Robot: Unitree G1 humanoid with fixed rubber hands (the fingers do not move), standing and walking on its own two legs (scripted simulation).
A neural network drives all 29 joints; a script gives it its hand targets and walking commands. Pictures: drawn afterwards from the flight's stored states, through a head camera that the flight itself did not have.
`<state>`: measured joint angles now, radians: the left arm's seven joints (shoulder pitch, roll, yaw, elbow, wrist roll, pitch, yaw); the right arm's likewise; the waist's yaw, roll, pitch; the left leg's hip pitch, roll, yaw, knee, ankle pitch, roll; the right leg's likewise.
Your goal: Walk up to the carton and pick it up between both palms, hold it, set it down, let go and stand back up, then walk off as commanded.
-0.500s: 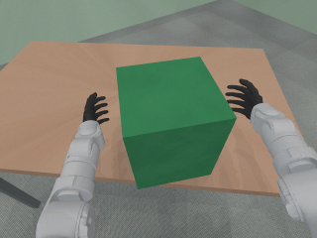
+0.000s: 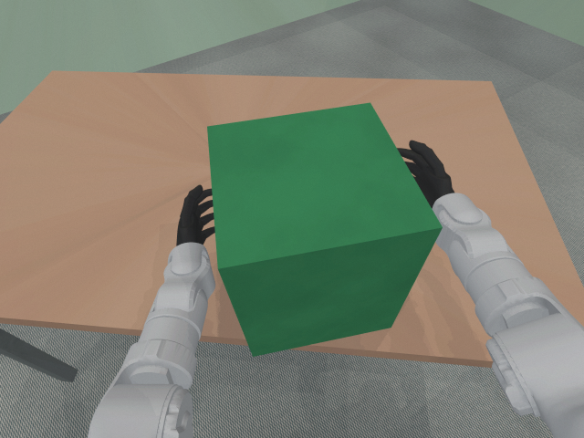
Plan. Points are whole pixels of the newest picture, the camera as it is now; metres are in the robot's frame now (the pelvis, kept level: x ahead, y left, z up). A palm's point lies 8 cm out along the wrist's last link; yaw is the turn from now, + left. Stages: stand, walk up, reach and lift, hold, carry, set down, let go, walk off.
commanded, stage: reach and lift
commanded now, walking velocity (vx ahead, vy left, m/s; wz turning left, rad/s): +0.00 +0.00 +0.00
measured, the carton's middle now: (308, 237) +0.39 +0.04 +0.05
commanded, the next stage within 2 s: none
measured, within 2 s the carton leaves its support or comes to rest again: leaves its support in 1.00 s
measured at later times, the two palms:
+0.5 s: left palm (199, 241) +0.37 +0.20 +0.05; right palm (421, 200) +0.44 -0.12 +0.09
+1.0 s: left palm (189, 251) +0.35 +0.20 +0.06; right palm (414, 202) +0.42 -0.10 +0.10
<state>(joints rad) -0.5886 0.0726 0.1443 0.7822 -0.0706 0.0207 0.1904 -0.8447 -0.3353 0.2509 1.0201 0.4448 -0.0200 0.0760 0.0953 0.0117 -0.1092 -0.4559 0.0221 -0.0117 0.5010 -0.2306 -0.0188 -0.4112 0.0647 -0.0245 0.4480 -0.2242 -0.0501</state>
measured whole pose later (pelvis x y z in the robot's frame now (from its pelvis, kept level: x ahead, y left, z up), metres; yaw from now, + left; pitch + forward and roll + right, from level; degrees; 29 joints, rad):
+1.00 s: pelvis +0.00 +0.00 +0.00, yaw +0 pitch +11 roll -1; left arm -0.54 -0.03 0.29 0.78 0.06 0.02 0.23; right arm -0.81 -0.14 -0.03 1.04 0.13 0.03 0.03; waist 0.10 0.01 -0.19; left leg -0.46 0.02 -0.01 0.50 -0.23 -0.02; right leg -0.41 0.06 -0.02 0.45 -0.22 -0.05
